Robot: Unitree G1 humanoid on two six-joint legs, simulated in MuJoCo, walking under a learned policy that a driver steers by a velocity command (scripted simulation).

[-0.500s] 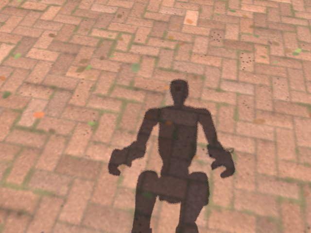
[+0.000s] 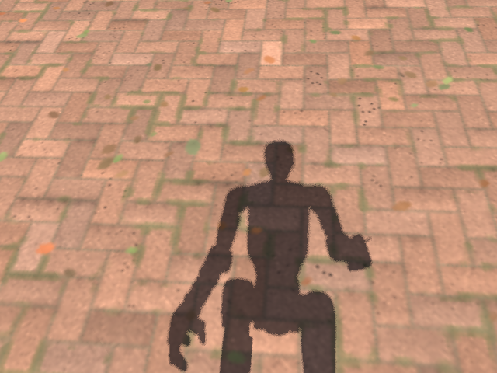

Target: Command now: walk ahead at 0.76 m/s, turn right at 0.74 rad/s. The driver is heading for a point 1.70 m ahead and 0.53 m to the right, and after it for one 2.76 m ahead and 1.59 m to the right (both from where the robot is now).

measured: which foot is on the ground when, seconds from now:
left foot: up 0.00-0.14, down 0.16-0.62, up 0.64-1.00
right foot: down 0.00-0.18, up 0.20-0.60, down 0.62-1.00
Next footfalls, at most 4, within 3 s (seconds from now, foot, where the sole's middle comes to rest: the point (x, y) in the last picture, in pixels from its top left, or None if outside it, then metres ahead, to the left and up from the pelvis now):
0.16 left None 0.25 0.16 -0.78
0.62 right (371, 355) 0.57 -0.20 -0.78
1.08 left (429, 229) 1.00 -0.41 -0.78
1.50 right None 1.26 -0.79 -0.78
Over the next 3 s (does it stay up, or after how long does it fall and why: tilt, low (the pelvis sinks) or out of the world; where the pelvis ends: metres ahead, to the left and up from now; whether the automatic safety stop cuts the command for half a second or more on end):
stays up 1.64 -0.70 -0.01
